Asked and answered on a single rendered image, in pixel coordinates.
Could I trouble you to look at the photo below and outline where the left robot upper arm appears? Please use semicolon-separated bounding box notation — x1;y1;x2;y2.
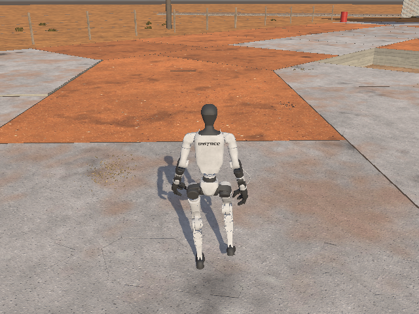
178;132;196;168

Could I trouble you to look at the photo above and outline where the robot left hand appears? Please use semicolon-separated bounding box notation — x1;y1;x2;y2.
172;182;187;196

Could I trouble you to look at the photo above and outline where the humanoid robot head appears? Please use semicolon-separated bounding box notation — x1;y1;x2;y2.
198;104;221;135

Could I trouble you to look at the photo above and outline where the left robot thigh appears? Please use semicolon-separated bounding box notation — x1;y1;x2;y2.
187;183;203;230

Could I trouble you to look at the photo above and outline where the robot right hand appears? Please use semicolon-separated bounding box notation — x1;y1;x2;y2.
232;188;248;205

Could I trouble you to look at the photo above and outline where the robot left forearm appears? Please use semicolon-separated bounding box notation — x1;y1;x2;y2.
173;158;185;184

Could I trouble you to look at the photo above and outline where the right robot upper arm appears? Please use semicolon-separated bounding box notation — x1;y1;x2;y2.
223;132;240;169

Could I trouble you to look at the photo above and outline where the robot right forearm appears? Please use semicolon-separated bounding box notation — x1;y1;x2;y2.
233;159;247;190

